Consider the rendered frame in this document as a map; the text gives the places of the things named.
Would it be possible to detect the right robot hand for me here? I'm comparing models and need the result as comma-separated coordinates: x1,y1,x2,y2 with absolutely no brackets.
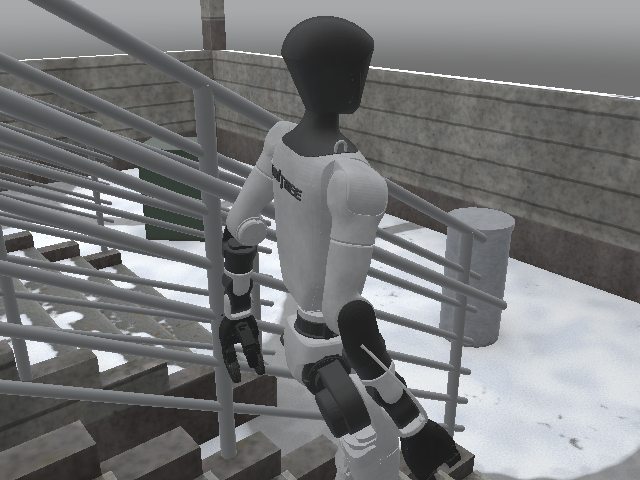
400,419,461,480

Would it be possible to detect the humanoid robot torso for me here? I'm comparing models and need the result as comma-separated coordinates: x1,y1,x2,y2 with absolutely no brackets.
272,138,371,395

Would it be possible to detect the left robot hand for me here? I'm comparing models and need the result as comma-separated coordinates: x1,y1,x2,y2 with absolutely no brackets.
219,314,265,383

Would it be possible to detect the robot left upper arm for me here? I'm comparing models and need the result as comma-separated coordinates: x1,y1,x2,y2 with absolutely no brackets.
226,121,298,246

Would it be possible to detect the robot right upper arm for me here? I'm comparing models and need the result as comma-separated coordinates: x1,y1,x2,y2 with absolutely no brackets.
322,158,388,335

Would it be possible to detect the left robot forearm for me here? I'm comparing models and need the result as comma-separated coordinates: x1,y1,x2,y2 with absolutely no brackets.
222,225,257,320

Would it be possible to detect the robot right thigh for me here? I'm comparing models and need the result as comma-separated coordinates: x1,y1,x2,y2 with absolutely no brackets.
315,360,400,480

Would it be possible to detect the right robot forearm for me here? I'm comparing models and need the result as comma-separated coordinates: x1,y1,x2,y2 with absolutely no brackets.
337,300,425,438

